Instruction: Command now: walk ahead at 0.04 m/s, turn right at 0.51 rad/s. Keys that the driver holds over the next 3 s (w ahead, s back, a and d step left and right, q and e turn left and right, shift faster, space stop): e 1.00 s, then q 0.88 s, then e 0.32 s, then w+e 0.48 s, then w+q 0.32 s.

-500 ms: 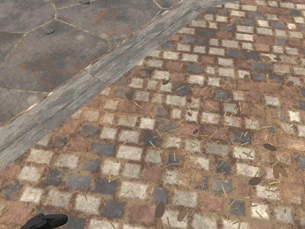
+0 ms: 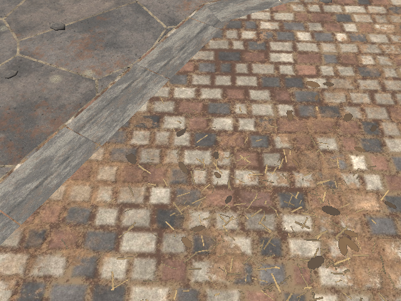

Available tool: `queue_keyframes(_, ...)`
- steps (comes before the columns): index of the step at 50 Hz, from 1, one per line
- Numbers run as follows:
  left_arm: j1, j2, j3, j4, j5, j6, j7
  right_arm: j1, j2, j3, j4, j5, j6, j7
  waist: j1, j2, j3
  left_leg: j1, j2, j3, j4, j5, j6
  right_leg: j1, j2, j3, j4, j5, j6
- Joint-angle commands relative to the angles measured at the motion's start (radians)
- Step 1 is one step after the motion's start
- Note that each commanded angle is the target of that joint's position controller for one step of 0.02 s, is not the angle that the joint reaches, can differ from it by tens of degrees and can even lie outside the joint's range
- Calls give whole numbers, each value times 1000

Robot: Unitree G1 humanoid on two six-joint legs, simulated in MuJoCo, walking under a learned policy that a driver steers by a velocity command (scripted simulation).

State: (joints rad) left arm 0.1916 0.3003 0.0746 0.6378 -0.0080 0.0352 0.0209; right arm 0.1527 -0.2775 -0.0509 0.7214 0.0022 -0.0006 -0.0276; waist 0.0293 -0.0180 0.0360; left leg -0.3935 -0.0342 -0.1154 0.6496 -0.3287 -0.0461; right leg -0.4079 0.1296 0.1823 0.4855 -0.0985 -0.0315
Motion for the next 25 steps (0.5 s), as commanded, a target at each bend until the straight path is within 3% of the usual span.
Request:
queue_keyframes(1, -34, 147, 42, -79, -14, 5, 10, 83, -104, -38, -40, 4, -30, 9, -56, -126, -136, 163, 2, 32, -227, 116, 37, 86, -204, 309, -123, -168, -117)
queue_keyframes(2, -9, 115, 33, -80, -14, 6, 10, 107, -158, -53, -42, -9, -31, 5, -52, -49, -148, 268, 136, -65, -291, 128, 86, -1, -151, 253, -29, -286, -69)
queue_keyframes(3, -21, 85, 27, -112, -17, -1, 8, 87, -246, -72, -43, -40, -21, 0, -19, 233, -92, 276, 326, -296, -358, 197, 216, -192, 2, 30, 182, -432, -6)
queue_keyframes(4, -6, 148, 47, -108, -1, -15, 4, 50, -212, -68, -65, -63, -22, 1, -28, 290, -95, 216, 440, -406, -378, 323, 318, -211, -8, -31, 453, -511, 44)
queue_keyframes(5, 28, 187, 64, -81, -2, -16, -1, -6, -157, -50, -90, -52, -24, -7, -5, 205, -99, 206, 413, -329, -350, 381, 309, -203, -40, -21, 590, -458, 65)
queue_keyframes(6, 61, 181, 67, -49, -8, -6, 1, -49, -124, -42, -100, -33, -24, -11, 11, 147, -87, 207, 344, -220, -325, 401, 260, -202, -47, -36, 649, -406, 84)
queue_keyframes(8, 72, 129, 54, -35, -7, 14, 4, -57, -108, -33, -102, -10, -19, -17, -3, 130, -71, 245, 293, -113, -298, 480, 234, -245, -60, -60, 745, -336, 116)
queue_keyframes(11, -15, 88, 34, -79, -21, 17, -3, -2, -126, -40, -90, -19, 1, -23, -52, 168, -67, 318, 272, -28, -302, 518, 250, -266, -95, -129, 632, -284, 144)
queue_keyframes(15, -64, 66, 16, -118, -14, 16, -21, 9, -179, -62, -85, -14, 17, -20, -80, 206, -101, 329, 312, 20, -294, 526, 264, -131, -146, -183, 414, -308, 139)
queue_keyframes(19, -38, 95, 27, -123, -15, 24, -36, 2, -205, -74, -75, 9, 14, -4, -68, 224, -108, 305, 344, 45, -261, 520, 250, 0, -137, -236, 219, -276, 91)
queue_keyframes(21, 27, 92, 35, -101, -13, 26, -39, -18, -196, -73, -67, 30, 8, -1, -21, 200, -111, 260, 326, 92, -181, 472, 196, 127, -111, -265, 6, -123, 37)
queue_keyframes(22, 63, 117, 47, -90, -10, 25, -31, 34, -163, -66, -43, 28, 2, 2, -13, 133, -121, 180, 289, 147, -89, 367, 131, 252, -104, -226, -91, -2, 2)
queue_keyframes(23, 98, 218, 75, -100, -11, 21, -16, 55, -107, -51, -54, -12, -1, 7, -26, -114, -137, -54, 192, 249, 172, 38, 27, 436, -299, 54, -123, 315, -73)
queue_keyframes(24, 90, 301, 84, -122, 22, 5, -19, -34, -86, -37, -122, -35, -5, -1, -3, -316, -138, -295, 48, 191, 387, -351, -33, 427, -521, 359, -117, 501, -294)
queue_keyframes(25, 105, 234, 68, -120, 39, -17, -26, -94, -138, -54, -121, -23, -5, -8, 56, -176, -179, -296, 64, 66, 532, -349, -32, 398, -505, 323, -139, 415, -332)
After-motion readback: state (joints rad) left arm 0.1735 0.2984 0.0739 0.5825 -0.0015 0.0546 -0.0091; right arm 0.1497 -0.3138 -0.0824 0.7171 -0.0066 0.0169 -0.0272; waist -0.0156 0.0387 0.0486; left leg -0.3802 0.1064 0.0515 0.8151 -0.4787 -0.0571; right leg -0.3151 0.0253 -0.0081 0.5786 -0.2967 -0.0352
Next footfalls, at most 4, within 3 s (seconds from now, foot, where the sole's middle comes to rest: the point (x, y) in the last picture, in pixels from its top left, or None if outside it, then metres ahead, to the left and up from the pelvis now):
0.04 left None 0.08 0.13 -0.77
0.44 right None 0.01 -0.13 -0.77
0.90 left None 0.12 0.06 -0.77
1.24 right None -0.06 -0.13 -0.77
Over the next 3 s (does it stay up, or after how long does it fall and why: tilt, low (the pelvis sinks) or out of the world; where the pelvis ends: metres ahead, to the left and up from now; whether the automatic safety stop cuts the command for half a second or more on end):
stays up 0.20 -0.24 0.01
